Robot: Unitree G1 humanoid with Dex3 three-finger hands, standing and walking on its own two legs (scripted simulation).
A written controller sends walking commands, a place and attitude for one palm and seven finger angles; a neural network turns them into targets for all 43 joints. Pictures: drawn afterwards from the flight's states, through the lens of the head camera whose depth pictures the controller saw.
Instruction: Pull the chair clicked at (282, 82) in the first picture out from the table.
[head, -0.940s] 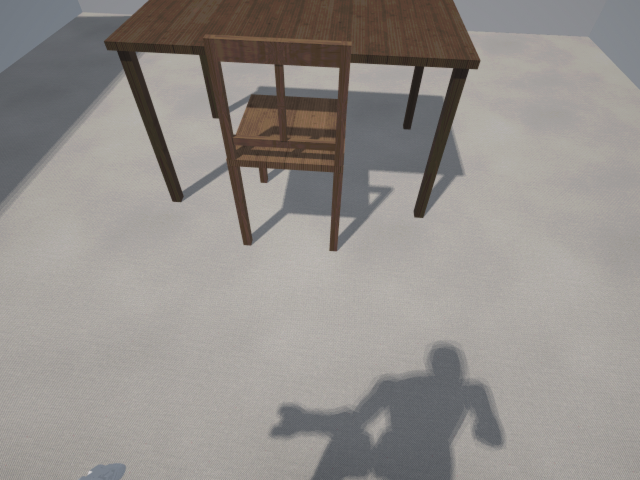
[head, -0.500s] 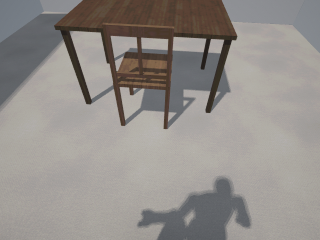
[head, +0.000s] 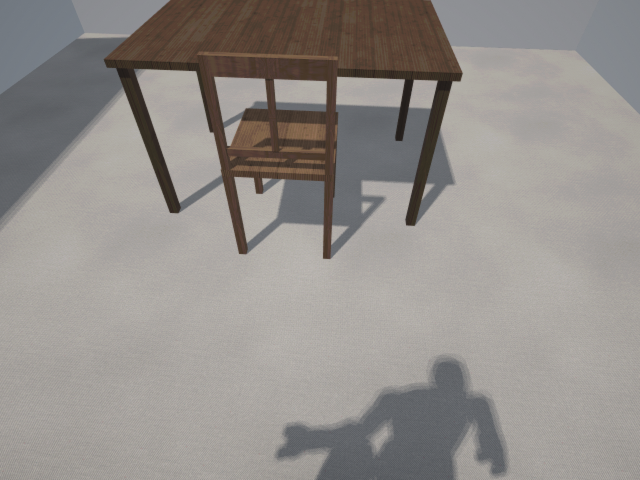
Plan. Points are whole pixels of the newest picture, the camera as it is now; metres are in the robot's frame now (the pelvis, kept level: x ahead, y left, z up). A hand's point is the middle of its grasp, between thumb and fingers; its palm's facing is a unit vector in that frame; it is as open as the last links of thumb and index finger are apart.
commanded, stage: look at it before walking up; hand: left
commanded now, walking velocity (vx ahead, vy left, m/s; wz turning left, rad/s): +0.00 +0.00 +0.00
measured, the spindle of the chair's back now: (272, 116) +1.13 +0.21 -0.13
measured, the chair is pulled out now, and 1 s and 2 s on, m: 0.00 0.00 0.00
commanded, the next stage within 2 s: walk to a spot facing it in 0.60 s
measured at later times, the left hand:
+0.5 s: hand out of the picture +0.06 +0.25 -0.16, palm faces -0.02 -0.94 -0.33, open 7.4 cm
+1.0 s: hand out of the picture +0.01 +0.22 -0.19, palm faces +0.07 -0.98 -0.18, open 7.3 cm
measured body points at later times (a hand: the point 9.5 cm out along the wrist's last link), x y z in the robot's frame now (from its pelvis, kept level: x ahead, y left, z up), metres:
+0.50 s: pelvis -0.01 +0.00 +0.00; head -0.01 +0.00 +0.45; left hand +0.06 +0.30 -0.13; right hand +0.07 -0.29 -0.13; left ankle -0.01 +0.12 -0.74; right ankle +0.00 -0.12 -0.74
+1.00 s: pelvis +0.04 +0.03 -0.01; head +0.03 +0.05 +0.44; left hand +0.01 +0.27 -0.18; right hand +0.05 -0.23 -0.16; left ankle +0.02 +0.12 -0.75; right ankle +0.00 -0.12 -0.74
